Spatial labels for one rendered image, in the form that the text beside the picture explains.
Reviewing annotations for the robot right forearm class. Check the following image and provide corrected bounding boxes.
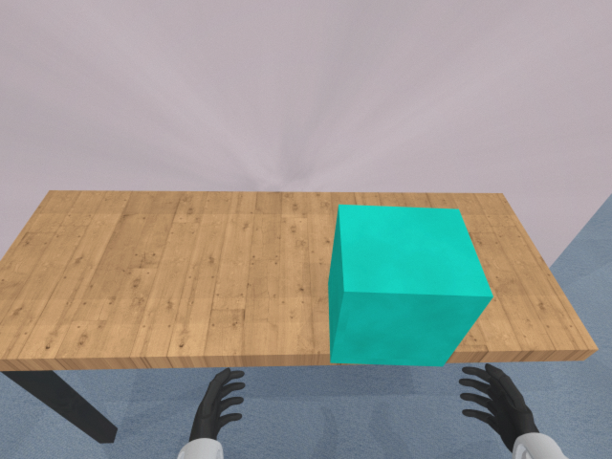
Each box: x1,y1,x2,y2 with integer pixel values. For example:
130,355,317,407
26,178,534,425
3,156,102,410
512,432,569,459

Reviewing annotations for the robot left hand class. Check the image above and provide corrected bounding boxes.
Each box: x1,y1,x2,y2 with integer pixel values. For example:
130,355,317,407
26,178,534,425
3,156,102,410
189,368,246,442

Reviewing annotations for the robot left forearm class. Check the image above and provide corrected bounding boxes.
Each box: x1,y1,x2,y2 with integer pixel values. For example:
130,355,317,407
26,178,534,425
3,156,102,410
177,438,224,459

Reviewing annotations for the table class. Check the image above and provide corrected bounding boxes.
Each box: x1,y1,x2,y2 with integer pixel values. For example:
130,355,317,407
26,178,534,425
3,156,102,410
0,190,599,444

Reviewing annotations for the robot right hand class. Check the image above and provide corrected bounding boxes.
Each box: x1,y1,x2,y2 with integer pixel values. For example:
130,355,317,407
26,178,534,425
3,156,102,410
459,363,539,453

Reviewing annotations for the carton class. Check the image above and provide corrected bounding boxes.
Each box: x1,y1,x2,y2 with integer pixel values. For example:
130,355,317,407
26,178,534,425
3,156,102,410
328,205,493,366

